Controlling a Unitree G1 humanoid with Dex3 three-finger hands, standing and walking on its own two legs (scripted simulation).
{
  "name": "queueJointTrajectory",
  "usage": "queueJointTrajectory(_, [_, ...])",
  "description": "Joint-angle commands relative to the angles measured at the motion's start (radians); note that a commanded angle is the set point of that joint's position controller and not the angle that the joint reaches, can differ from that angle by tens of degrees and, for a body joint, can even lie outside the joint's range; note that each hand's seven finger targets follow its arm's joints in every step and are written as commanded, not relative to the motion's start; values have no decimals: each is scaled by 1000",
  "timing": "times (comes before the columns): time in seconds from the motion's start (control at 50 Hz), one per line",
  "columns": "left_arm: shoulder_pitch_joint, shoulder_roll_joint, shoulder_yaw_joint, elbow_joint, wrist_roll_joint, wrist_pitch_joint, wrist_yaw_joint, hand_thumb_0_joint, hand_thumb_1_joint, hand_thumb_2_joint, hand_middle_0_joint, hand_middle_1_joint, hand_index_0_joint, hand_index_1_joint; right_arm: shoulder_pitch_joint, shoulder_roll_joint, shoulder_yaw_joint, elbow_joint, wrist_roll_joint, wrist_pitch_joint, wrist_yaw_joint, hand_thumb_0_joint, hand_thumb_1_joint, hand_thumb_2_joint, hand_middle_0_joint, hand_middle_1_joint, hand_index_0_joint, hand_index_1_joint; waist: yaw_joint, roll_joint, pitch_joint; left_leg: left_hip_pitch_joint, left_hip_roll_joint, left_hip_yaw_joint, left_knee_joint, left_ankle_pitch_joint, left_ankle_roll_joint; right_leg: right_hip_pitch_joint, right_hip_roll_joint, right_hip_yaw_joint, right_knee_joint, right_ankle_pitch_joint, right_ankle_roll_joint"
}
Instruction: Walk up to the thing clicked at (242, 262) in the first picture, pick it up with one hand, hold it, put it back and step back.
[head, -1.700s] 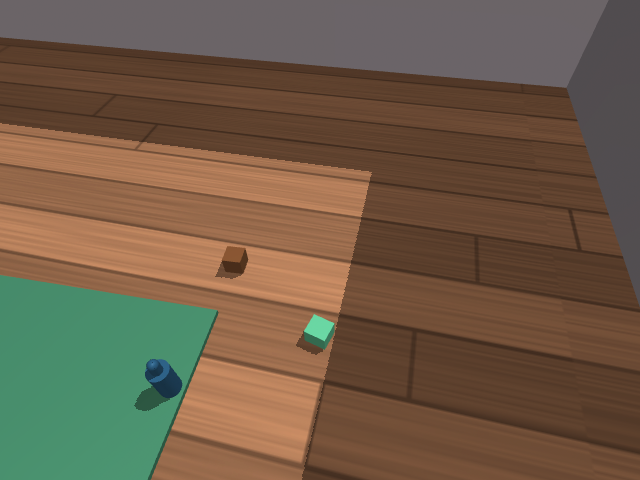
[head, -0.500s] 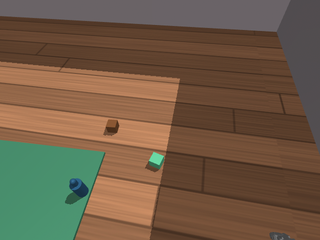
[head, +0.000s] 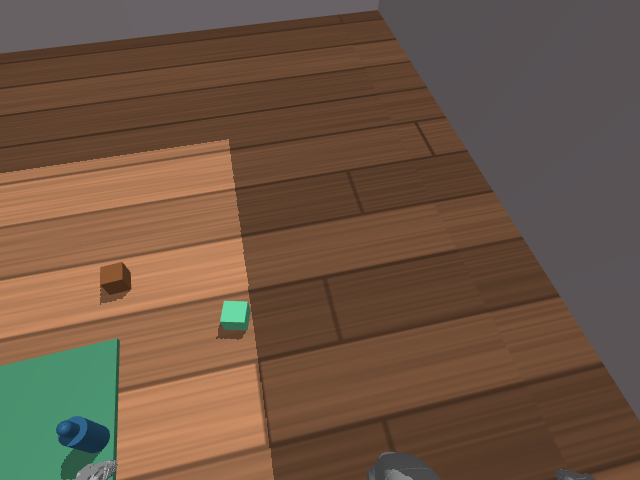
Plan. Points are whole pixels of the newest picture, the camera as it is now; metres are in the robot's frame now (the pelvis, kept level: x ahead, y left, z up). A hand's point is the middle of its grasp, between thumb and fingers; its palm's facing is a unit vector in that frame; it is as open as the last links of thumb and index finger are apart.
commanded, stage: walk up
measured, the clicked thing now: (115, 278) +0.83 +0.69 -0.73
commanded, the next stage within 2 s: stand in 1.52 s
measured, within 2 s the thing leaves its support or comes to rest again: neither
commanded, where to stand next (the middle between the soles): +0.06 -0.02 m, yaw -19 degrees
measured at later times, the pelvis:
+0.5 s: pelvis +0.01 +0.00 -0.01, yaw -11 degrees
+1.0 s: pelvis +0.01 -0.02 -0.01, yaw -18 degrees
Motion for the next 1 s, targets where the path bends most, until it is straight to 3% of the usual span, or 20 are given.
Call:
queueJointTrajectory(0.0, [76, 136, 52, -61, 8, -42, 13, 0, 900, 900, -200, -300, -200, -300, -36, -259, -73, -110, 19, -9, -14, 0, -900, -900, 200, 300, 200, 300, 39, 144, -142, -18, 219, -169, -6, 430, 130, 152, 40, -67, -195, 82, -29])
queueJointTrajectory(0.02, [151, 172, 65, -42, 10, -52, 20, 0, 900, 900, -200, -300, -200, -300, -49, -233, -60, -121, 27, -7, -13, 0, -900, -900, 200, 300, 200, 300, 85, 62, -181, -73, 184, -134, 130, 379, 94, 280, 26, -17, -290, 123, -58])
queueJointTrajectory(0.06, [154, 280, 91, -77, 15, -74, 38, 0, 900, 900, -200, -300, -200, -300, -28, -120, -14, -146, 35, -4, -11, 0, -900, -900, 200, 300, 200, 300, 94, -271, -178, -434, -68, -82, 473, -202, -27, 430, -298, 565, -410, 288, -203])
queueJointTrajectory(0.08, [117, 295, 92, -94, 10, -65, 37, 0, 900, 900, -200, -300, -200, -300, -27, -195, -31, -129, 26, 5, -27, 0, -900, -900, 200, 300, 200, 300, 107, -225, -158, -381, -21, -158, 543, -306, -27, 302, -367, 614, -397, 263, -307])
queueJointTrajectory(0.16, [21, 204, 65, -118, -7, -58, 51, 0, 900, 900, -200, -300, -200, -300, 35, -200, -29, -54, 33, 1, -24, 0, -900, -900, 200, 300, 200, 300, 43, -176, -101, -321, -1, -172, 506, -136, -35, 177, -159, 286, -366, 295, -190])
queueJointTrajectory(0.32, [68, 220, 76, -158, 14, -35, 37, 0, 900, 900, -200, -300, -200, -300, 3, -194, -29, -51, 21, -19, -41, 0, -900, -900, 200, 300, 200, 300, 86, -176, -130, -216, -35, -146, 263, -68, -31, 86, -128, 304, -289, 358, -201])
queueJointTrajectory(0.4, [10, 212, 66, -178, -7, -19, 33, 0, 900, 900, -200, -300, -200, -300, 88, -167, -34, -22, 14, -36, -52, 0, -900, -900, 200, 300, 200, 300, 15, -135, -166, 7, -74, -123, 2, 88, -5, -30, -128, 318, -142, 444, -169])
queueJointTrajectory(0.42, [22, 172, 51, -182, -18, -16, 35, 0, 900, 900, -200, -300, -200, -300, 98, -184, -41, -23, 2, -42, -55, 0, -900, -900, 200, 300, 200, 300, 7, -72, -163, 62, -43, -178, -98, 111, 9, -79, -91, 311, -88, 358, -120])
queueJointTrajectory(0.46, [86, 104, 27, -154, -24, -17, 43, 0, 900, 900, -200, -300, -200, -300, 10, -301, -60, -58, -4, -53, -55, 0, -900, -900, 200, 300, 200, 300, 51, 223, -139, 68, 295, -631, -284, 53, 120, -227, 155, 150, 201, -141, -15])
queueJointTrajectory(0.48, [106, 197, 49, -123, -8, -14, 57, 0, 900, 900, -200, -300, -200, -300, -30, -334, -70, -75, 9, -51, -46, 0, -900, -900, 200, 300, 200, 300, 33, 206, -155, -39, 410, -689, -270, 3, 233, -149, 83, 161, 346, -223, -4])
queueJointTrajectory(0.5, [105, 223, 54, -107, -3, -17, 55, 0, 900, 900, -200, -300, -200, -300, -60, -310, -69, -83, 11, -53, -44, 0, -900, -900, 200, 300, 200, 300, 45, 175, -111, -99, 405, -680, -279, -14, 272, -130, 55, 164, 411, -202, 1])
queueJointTrajectory(0.58, [104, 190, 58, -72, -14, -28, 33, 0, 900, 900, -200, -300, -200, -300, -45, -242, -40, -77, 11, -60, -45, 0, -900, -900, 200, 300, 200, 300, 53, 149, -80, -37, 194, -315, -188, 282, 161, -149, 54, 121, 353, -82, 2])
queueJointTrajectory(0.68, [90, 153, 32, -56, -15, -66, 32, 0, 900, 900, -200, -300, -200, -300, -14, -251, -37, -83, -4, -32, -27, 0, -900, -900, 200, 300, 200, 300, 4, 230, -168, 66, 164, -224, -76, 376, 172, -31, 36, -22, -2, -79, 35])
queueJointTrajectory(0.74, [179, 142, 33, 5, -6, -85, 53, 0, 900, 900, -200, -300, -200, -300, -56, -245, -31, -92, 12, 0, -17, 0, -900, -900, 200, 300, 200, 300, 59, 186, -208, 13, 147, -180, 95, 415, 142, 140, 68, -79, -302, 146, 15])
queueJointTrajectory(0.76, [183, 181, 47, 17, 4, -92, 61, 0, 900, 900, -200, -300, -200, -300, -62, -204, -16, -99, 23, 6, -14, 0, -900, -900, 200, 300, 200, 300, 71, 106, -202, -88, 128, -175, 146, 342, 101, 228, 50, -30, -300, 211, 3])
queueJointTrajectory(0.8, [108, 279, 62, -17, 21, -108, 70, 0, 900, 900, -200, -300, -200, -300, -82, -111, 15, -122, 33, 12, -12, 0, -900, -900, 200, 300, 200, 300, 54, -174, -134, -340, -3, -121, 276, -113, -11, 207, -264, 493, -392, 189, -121])
queueJointTrajectory(0.82, [75, 339, 66, -21, 20, -103, 70, 0, 900, 900, -200, -300, -200, -300, -114, -181, -9, -102, 30, 22, -24, 0, -900, -900, 200, 300, 200, 300, 78, -177, -92, -251, 15, -204, 384, -269, -9, 38, -365, 574, -376, 192, -262])
queueJointTrajectory(0.84, [41, 307, 59, -26, 11, -99, 66, 0, 900, 900, -200, -300, -200, -300, -78, -206, -22, -73, 24, 22, -25, 0, -900, -900, 200, 300, 200, 300, 50, -165, -57, -183, 37, -224, 388, -249, -11, -49, -340, 533, -356, 178, -271])
queueJointTrajectory(0.88, [15, 241, 43, -27, 6, -104, 64, 0, 900, 900, -200, -300, -200, -300, -78, -202, -19, -41, 38, 9, -17, 0, -900, -900, 200, 300, 200, 300, 41, -135, -64, -223, 33, -210, 293, -192, 4, 59, -239, 365, -327, 245, -191])
queueJointTrajectory(0.98, [-11, 222, 30, -10, -4, -97, 58, 0, 900, 900, -200, -300, -200, -300, -20, -160, -5, 24, 31, -15, -18, 0, -900, -900, 200, 300, 200, 300, 21, -189, -166, -30, -25, -124, -40, 27, -3, 77, -137, 212, -187, 446, -118])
